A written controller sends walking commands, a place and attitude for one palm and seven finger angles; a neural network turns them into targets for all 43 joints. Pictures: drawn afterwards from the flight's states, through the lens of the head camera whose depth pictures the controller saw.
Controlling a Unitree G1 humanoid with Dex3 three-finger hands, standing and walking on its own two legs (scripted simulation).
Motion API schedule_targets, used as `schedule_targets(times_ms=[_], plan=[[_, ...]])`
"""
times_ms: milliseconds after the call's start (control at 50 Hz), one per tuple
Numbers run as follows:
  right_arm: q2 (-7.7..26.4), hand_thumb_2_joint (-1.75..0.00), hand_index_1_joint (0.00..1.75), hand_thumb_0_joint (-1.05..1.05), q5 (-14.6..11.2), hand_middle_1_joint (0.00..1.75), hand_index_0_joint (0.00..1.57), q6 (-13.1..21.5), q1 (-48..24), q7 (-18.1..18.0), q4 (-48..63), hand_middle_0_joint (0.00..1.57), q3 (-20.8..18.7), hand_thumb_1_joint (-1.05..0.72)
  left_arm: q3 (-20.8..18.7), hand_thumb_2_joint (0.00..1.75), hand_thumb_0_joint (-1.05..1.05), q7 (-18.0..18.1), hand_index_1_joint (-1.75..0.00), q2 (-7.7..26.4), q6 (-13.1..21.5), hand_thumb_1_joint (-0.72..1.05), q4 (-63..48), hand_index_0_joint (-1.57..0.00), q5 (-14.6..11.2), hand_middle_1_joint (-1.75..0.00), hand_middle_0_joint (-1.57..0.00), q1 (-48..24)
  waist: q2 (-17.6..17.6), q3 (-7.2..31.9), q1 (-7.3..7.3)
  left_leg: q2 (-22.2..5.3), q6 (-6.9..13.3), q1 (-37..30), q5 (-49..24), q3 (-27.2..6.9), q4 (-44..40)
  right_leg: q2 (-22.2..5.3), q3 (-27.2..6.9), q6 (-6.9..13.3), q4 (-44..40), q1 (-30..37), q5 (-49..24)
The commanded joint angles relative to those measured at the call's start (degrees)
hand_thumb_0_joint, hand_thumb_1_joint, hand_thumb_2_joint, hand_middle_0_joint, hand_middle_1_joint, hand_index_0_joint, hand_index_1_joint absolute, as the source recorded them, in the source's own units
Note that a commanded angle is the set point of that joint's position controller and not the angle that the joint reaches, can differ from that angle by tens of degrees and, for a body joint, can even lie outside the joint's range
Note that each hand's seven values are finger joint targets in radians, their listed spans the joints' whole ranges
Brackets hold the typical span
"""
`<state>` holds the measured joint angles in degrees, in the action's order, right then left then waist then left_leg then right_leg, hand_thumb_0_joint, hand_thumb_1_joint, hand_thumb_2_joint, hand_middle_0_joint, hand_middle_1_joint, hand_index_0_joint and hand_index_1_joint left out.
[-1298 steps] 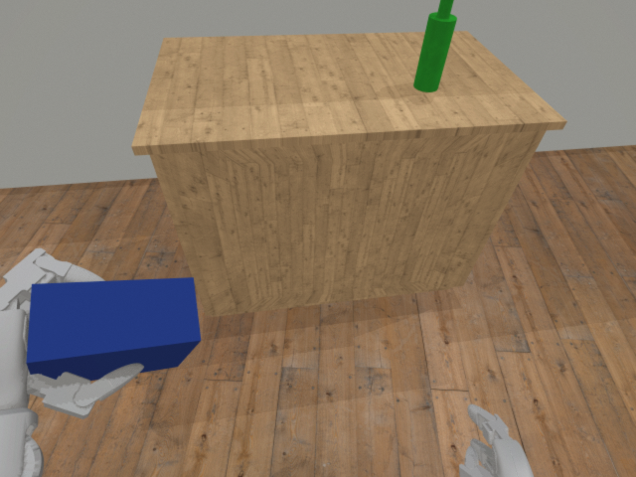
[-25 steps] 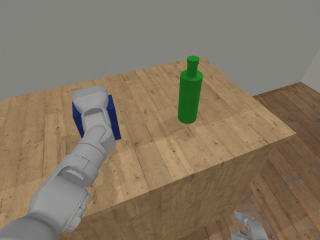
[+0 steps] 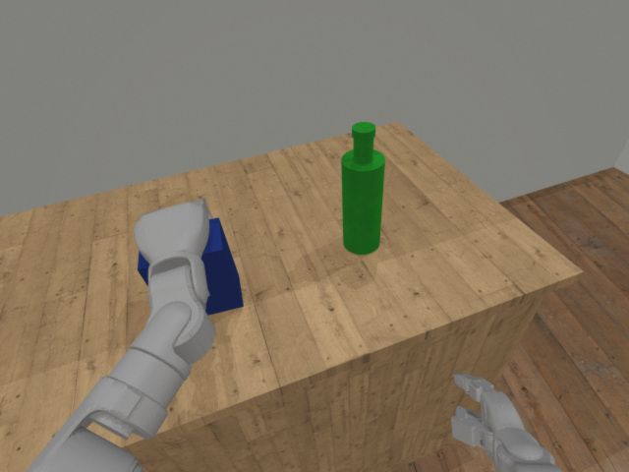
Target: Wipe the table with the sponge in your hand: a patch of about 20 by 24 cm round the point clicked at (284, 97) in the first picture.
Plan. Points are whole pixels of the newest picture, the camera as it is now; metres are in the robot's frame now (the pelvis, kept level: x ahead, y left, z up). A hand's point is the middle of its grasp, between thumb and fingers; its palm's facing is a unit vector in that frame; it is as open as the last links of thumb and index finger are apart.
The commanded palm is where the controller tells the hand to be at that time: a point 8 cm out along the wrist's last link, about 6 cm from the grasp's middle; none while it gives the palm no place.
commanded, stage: wipe back along the third lane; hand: left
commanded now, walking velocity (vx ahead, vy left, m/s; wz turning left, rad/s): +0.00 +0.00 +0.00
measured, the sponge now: (199, 282) +0.36 +0.22 +0.07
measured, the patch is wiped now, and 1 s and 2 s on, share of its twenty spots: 1.00 1.00 1.00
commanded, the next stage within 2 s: slide back across to the middle lane in 0.50 s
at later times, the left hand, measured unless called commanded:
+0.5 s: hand (195, 285) +0.31 +0.19 +0.12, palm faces +0.13 -0.06 -0.99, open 10.5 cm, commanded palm +0.25 +0.17 +0.14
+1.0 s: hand (177, 295) +0.28 +0.20 +0.13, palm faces +0.19 -0.20 -0.96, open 10.5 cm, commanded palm +0.23 +0.22 +0.17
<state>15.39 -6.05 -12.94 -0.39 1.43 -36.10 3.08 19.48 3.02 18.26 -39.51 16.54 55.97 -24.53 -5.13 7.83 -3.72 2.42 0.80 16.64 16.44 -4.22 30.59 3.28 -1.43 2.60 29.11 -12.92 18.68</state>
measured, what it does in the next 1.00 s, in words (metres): stands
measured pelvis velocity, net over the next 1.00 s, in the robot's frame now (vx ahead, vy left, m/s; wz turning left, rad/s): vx -0.02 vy -0.02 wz -0.05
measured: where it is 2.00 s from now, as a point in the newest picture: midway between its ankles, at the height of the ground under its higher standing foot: outside the picture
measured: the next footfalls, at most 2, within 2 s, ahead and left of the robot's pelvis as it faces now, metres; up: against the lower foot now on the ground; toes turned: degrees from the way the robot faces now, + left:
none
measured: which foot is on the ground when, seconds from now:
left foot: down 0.00-1.00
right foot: down 0.00-1.00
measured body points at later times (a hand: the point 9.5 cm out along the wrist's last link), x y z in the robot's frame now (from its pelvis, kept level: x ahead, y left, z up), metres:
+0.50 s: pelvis -0.02 -0.01 +0.00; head -0.07 -0.06 +0.44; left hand +0.29 +0.19 +0.17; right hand +0.21 -0.23 -0.07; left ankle -0.01 +0.11 -0.73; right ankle -0.04 -0.10 -0.73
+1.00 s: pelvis -0.02 -0.02 +0.00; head -0.07 -0.06 +0.45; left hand +0.27 +0.21 +0.18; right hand +0.23 -0.24 -0.06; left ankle -0.01 +0.11 -0.73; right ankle -0.04 -0.10 -0.73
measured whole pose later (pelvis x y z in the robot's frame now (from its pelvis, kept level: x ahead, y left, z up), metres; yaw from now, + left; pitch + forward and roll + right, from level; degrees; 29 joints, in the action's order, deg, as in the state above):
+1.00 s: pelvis -0.02 -0.02 +0.00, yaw -3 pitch -1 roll +1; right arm 15.1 -4.8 -10.0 -1.4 -0.4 -36.2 3.3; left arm 11.2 1.6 21.2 -37.0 -4.9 51.1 -6.0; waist -5.0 6.2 -3.9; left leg 0.4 -0.6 12.3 15.6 -1.6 29.3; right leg 5.1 -3.9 4.0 30.4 -10.7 17.8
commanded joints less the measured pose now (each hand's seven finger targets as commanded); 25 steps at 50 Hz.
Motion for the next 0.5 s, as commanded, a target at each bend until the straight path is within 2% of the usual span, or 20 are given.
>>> schedule_targets(times_ms=[0,20,40,80,120,160,220,260,320,340,360,380,400,420,480], plan=[[4.97,-0.90,0.30,0.00,-0.38,0.30,0.20,3.25,-13.22,-0.46,10.54,0.20,-1.64,-0.90,-0.57,1.30,0.00,-3.76,-1.60,-0.44,-0.64,0.10,-4.95,-1.20,-3.67,-1.60,-1.20,-2.96,10.13,9.59,0.32,-0.69,1.48,-4.95,-21.17,3.45,-0.76,-1.48,0.87,1.08,-1.26,5.34,-32.95],[4.97,-0.90,0.30,0.00,-0.42,0.30,0.20,3.32,-13.21,-0.35,10.78,0.20,-1.77,-0.90,0.31,1.30,0.00,-3.88,-1.60,-1.68,-0.33,0.10,-5.85,-1.20,-3.92,-1.60,-1.20,-3.53,10.05,9.60,0.87,-0.95,1.47,-5.26,-21.48,3.48,-0.84,-1.52,1.33,1.07,-1.05,5.39,-32.95],[5.04,-0.90,0.30,0.00,-0.43,0.30,0.20,3.34,-13.36,-0.36,10.75,0.20,-1.81,-0.90,-0.76,1.30,0.00,-3.73,-1.60,-0.52,-0.40,0.10,-5.54,-1.20,-3.69,-1.60,-1.20,-1.80,10.37,9.48,0.33,-0.82,1.44,-5.02,-20.44,3.29,-0.85,-1.35,0.89,1.05,-1.29,5.13,-31.44],[4.86,-0.90,0.30,0.00,-0.43,0.30,0.20,3.46,-13.73,-0.36,10.85,0.20,-1.71,-0.90,-0.26,1.30,0.00,-3.68,-1.60,-0.88,-0.55,0.10,-6.28,-1.20,-3.43,-1.60,-1.20,-0.87,10.01,8.65,0.21,-0.65,1.47,-4.72,-19.17,3.42,-1.09,-1.34,0.47,1.00,-1.66,4.62,-29.93],[4.88,-0.90,0.30,0.00,-0.50,0.30,0.20,3.58,-13.83,-0.17,10.98,0.20,-1.89,-0.90,-0.14,1.30,0.00,-3.52,-1.60,-1.30,-0.39,0.10,-7.48,-1.20,-3.56,-1.60,-1.20,-1.13,9.73,8.05,0.59,-0.94,1.42,-4.69,-18.24,3.52,-1.36,-1.38,0.91,0.98,-1.72,4.30,-28.55],[4.93,-0.90,0.30,0.00,-0.44,0.30,0.20,3.82,-14.36,-0.29,11.06,0.20,-1.74,-0.90,-2.00,1.30,0.00,-3.21,-1.60,0.59,-0.70,0.10,-7.57,-1.20,-3.70,-1.60,-1.20,2.09,10.62,6.95,-0.31,-0.63,1.44,-4.23,-17.19,3.47,-1.43,-1.24,-0.08,0.90,-2.12,4.39,-27.66],[4.77,-0.90,0.30,0.00,-0.56,0.30,0.20,3.72,-14.96,-0.34,10.99,0.20,-1.77,-0.90,0.26,1.30,0.00,-3.18,-1.60,-1.45,-1.44,0.10,-8.69,-1.20,-3.66,-1.60,-1.20,-1.45,9.50,4.30,0.52,-0.98,1.43,-4.01,-13.39,3.40,-2.79,-1.20,0.51,0.85,-3.45,1.87,-20.97],[4.85,-0.90,0.30,0.00,-0.53,0.30,0.20,3.93,-14.99,-0.69,10.52,0.20,-1.72,-0.90,-1.45,1.30,0.00,-2.89,-1.60,0.39,-1.86,0.10,-6.97,-1.20,-3.55,-1.60,-1.20,-0.74,9.88,3.25,-0.07,-0.84,1.47,-3.75,-11.21,3.39,-3.10,-1.10,-0.11,0.78,-4.30,1.07,-17.16],[4.81,-0.90,0.30,0.00,-0.60,0.30,0.20,4.41,-14.97,-0.68,10.53,0.20,-1.79,-0.90,-0.97,1.30,0.00,-2.88,-1.60,-0.21,-1.65,0.10,-7.36,-1.20,-3.29,-1.60,-1.20,-0.42,9.06,4.29,0.08,-0.81,1.41,-4.26,-11.10,3.63,-3.26,-1.14,-0.25,0.82,-4.12,1.51,-16.51],[4.66,-0.90,0.30,0.00,-0.51,0.30,0.20,4.55,-15.23,-0.57,10.89,0.20,-1.73,-0.90,0.01,1.30,0.00,-3.01,-1.60,-1.04,-1.64,0.10,-7.79,-1.20,-3.40,-1.60,-1.20,0.63,8.81,4.10,-0.31,-0.57,1.53,-4.22,-10.83,3.54,-3.11,-1.08,-0.23,0.79,-4.19,1.46,-16.16],[4.72,-0.90,0.30,0.00,-0.51,0.30,0.20,4.64,-15.20,-0.59,10.57,0.20,-1.84,-0.90,-1.52,1.30,0.00,-2.84,-1.60,0.36,-1.59,0.10,-6.96,-1.20,-3.30,-1.60,-1.20,2.26,9.64,4.18,-0.58,-0.50,1.51,-4.14,-10.79,3.51,-3.02,-1.04,-0.83,0.81,-4.30,1.69,-15.97],[4.67,-0.90,0.30,0.00,-0.45,0.30,0.20,4.76,-15.41,-0.43,10.86,0.20,-1.71,-0.90,-0.23,1.30,0.00,-3.00,-1.60,-0.82,-1.52,0.10,-7.84,-1.20,-3.29,-1.60,-1.20,2.87,8.91,4.27,-0.61,-0.41,1.51,-4.00,-10.85,3.76,-2.91,-1.15,-0.86,0.74,-4.24,1.86,-16.33],[4.62,-0.90,0.30,0.00,-0.47,0.30,0.20,4.90,-15.32,-0.28,10.88,0.20,-1.82,-0.90,-0.62,1.30,0.00,-3.03,-1.60,-0.57,-1.45,0.10,-8.03,-1.20,-3.32,-1.60,-1.20,4.45,10.23,4.67,-0.86,-0.37,1.51,-3.89,-11.00,3.66,-2.82,-1.09,-0.91,0.70,-4.14,2.26,-16.41],[4.61,-0.90,0.30,0.00,-0.59,0.30,0.20,4.93,-15.64,-0.03,11.46,0.20,-1.93,-0.90,0.43,1.30,0.00,-3.19,-1.60,-1.86,-1.24,0.10,-9.42,-1.20,-3.62,-1.60,-1.20,4.59,9.24,4.66,-0.59,-0.65,1.54,-4.22,-11.04,3.61,-3.18,-1.15,-0.35,0.72,-4.09,2.11,-15.80],[4.54,-0.90,0.30,0.00,-0.36,0.30,0.20,5.14,-15.72,0.18,11.28,0.20,-2.04,-0.90,0.54,1.30,0.00,-3.12,-1.60,-1.91,-1.09,0.10,-10.66,-1.20,-3.83,-1.60,-1.20,6.82,10.79,3.73,-0.81,-0.43,1.75,-4.17,-10.59,3.75,-2.85,-1.00,-0.88,0.56,-4.56,1.67,-15.53]])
